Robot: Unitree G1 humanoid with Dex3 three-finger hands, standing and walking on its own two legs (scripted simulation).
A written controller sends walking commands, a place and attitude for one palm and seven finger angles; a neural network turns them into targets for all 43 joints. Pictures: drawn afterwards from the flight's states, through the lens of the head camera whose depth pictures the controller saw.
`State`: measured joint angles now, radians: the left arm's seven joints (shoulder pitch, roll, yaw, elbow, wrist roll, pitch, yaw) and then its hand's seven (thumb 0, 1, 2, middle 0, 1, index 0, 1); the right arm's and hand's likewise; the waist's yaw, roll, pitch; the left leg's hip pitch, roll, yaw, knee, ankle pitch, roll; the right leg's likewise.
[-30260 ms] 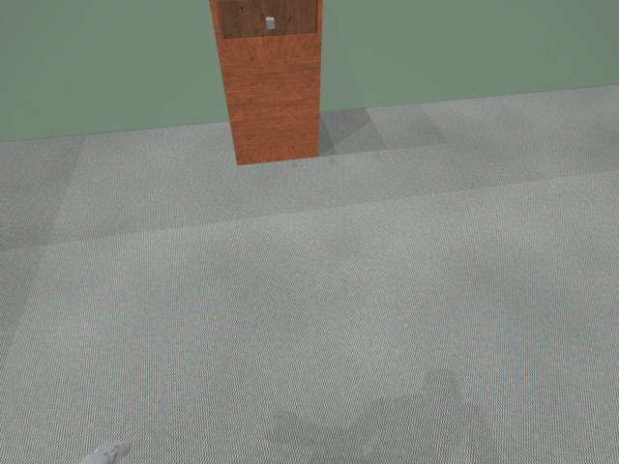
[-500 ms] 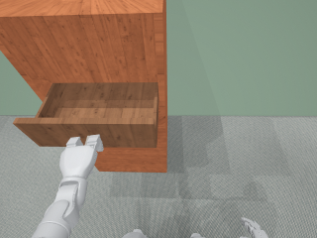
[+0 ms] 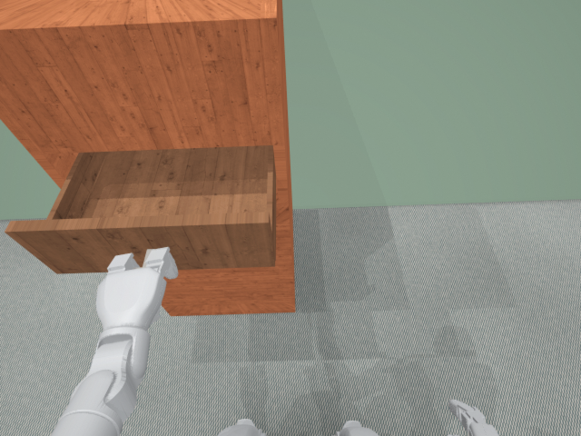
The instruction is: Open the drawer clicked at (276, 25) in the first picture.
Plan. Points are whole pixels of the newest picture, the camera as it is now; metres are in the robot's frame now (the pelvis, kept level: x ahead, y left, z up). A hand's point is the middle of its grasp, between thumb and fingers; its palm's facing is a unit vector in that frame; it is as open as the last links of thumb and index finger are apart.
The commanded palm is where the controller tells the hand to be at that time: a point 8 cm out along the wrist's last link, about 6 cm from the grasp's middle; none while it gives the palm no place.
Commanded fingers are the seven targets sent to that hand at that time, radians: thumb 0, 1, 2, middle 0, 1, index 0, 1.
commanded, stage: pull the drawer open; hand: left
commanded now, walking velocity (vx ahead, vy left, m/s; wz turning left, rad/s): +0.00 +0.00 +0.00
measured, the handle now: (147, 271) +0.36 +0.24 -0.02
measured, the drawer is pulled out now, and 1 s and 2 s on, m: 0.16 0.28 0.30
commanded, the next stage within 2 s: open the thumb to release the handle in 1.26 s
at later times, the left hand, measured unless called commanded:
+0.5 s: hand (139, 356) +0.24 +0.23 -0.04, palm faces +0.02 -0.08 -1.00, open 5.8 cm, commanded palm +0.22 +0.23 +0.02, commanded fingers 0.00 0.90 0.90 -0.40 -1.35 -0.40 -1.35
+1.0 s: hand (130, 398) +0.18 +0.22 -0.04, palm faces -0.10 -0.12 -0.99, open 6.1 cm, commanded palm +0.14 +0.22 +0.02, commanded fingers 0.00 0.90 0.90 -0.40 -1.35 -0.40 -1.35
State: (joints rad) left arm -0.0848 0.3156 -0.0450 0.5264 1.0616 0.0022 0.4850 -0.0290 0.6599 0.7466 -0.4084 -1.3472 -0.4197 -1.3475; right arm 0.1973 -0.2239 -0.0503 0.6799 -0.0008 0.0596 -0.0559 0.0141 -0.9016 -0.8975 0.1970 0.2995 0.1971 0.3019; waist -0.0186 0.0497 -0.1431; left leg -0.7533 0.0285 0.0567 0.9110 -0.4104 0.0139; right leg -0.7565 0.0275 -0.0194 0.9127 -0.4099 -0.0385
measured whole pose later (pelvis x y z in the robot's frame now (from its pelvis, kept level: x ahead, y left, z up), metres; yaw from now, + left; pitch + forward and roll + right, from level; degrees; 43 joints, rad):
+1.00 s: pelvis +0.03 -0.01 -0.01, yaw -1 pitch +14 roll +1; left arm 0.59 0.32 -0.04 -0.02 1.07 -0.05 0.54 0.01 0.68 0.73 -0.36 -1.35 -0.34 -1.35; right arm 0.15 -0.25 -0.03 0.56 -0.06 0.09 0.03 0.02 -0.90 -0.90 0.20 0.30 0.20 0.30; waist 0.03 0.03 -0.15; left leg -0.73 0.04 0.07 0.98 -0.50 0.00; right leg -0.74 0.04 -0.01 0.99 -0.50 -0.05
